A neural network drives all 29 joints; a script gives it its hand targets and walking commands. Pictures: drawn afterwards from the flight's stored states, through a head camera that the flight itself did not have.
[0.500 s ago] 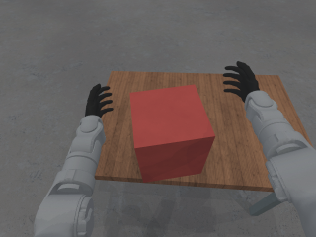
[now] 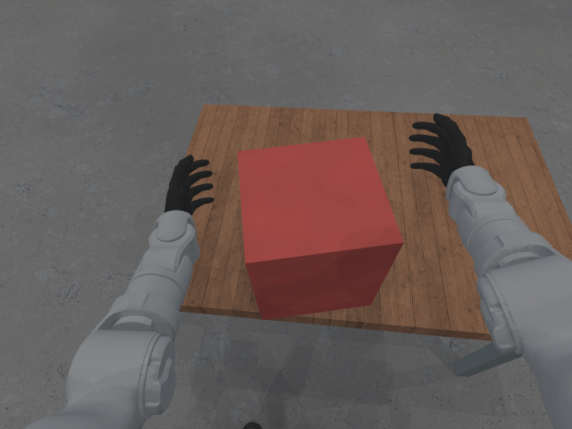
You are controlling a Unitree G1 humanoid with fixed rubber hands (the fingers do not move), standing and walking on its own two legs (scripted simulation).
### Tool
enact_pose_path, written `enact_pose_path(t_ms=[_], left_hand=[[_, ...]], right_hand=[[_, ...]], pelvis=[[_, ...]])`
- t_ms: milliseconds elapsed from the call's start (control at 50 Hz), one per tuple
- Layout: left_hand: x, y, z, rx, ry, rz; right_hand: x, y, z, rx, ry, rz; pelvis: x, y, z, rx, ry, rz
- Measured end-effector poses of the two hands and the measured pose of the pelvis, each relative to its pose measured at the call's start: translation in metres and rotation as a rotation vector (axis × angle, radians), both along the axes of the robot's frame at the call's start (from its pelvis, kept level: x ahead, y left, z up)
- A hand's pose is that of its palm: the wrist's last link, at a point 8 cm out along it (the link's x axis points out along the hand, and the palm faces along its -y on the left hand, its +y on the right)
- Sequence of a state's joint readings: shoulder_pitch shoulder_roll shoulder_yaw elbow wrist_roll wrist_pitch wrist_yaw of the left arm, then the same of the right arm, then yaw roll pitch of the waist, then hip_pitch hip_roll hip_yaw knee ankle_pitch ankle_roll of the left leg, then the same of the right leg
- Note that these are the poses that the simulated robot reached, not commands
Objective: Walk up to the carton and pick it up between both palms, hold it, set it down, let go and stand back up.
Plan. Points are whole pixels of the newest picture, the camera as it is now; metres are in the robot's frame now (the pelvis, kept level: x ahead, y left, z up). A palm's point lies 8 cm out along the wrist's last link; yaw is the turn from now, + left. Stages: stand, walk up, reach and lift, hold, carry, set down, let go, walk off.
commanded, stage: reach and lift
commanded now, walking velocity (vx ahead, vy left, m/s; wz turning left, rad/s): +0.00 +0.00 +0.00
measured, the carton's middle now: (309, 234) +0.44 +0.06 -0.07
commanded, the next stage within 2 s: none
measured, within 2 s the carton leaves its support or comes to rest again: neither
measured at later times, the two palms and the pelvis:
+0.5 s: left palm (200, 232) +0.39 +0.23 -0.02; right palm (435, 200) +0.49 -0.13 +0.01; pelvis -0.01 +0.00 -0.02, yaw -1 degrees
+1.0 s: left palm (214, 226) +0.40 +0.21 +0.00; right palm (407, 197) +0.48 -0.09 +0.02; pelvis -0.01 +0.01 -0.01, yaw -1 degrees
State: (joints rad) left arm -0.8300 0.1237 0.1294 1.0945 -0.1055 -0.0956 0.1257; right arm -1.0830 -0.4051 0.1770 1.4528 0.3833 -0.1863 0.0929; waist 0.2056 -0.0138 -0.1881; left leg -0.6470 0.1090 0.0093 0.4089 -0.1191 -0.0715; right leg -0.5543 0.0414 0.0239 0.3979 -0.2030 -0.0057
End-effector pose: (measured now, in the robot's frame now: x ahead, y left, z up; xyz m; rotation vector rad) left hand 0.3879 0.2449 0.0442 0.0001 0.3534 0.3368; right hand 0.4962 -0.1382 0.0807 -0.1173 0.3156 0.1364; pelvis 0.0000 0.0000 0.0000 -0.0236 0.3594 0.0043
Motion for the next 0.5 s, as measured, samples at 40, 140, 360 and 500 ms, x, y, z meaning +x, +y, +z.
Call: enact_pose_path(t_ms=[40, 140, 360, 500], left_hand=[[-0.005, -0.001, -0.014, -0.005, 0.009, 0.010], [-0.007, -0.005, -0.033, -0.009, 0.002, 0.023], [0.004, -0.016, -0.045, -0.013, -0.007, -0.014], [-0.001, -0.016, -0.062, -0.020, 0.007, 0.005]], right_hand=[[-0.001, 0.003, -0.014, 0.008, 0.000, 0.008], [-0.001, 0.011, -0.037, 0.028, -0.006, 0.023], [-0.007, 0.007, -0.059, 0.006, -0.005, 0.008], [-0.007, 0.005, -0.070, 0.009, -0.010, 0.019]], pelvis=[[0.000, 0.000, -0.001, -0.003, 0.024, 0.000], [-0.001, 0.001, -0.006, -0.008, 0.091, -0.003], [-0.003, 0.004, -0.014, -0.003, 0.144, -0.016], [-0.007, 0.005, -0.019, -0.003, 0.177, -0.023]])
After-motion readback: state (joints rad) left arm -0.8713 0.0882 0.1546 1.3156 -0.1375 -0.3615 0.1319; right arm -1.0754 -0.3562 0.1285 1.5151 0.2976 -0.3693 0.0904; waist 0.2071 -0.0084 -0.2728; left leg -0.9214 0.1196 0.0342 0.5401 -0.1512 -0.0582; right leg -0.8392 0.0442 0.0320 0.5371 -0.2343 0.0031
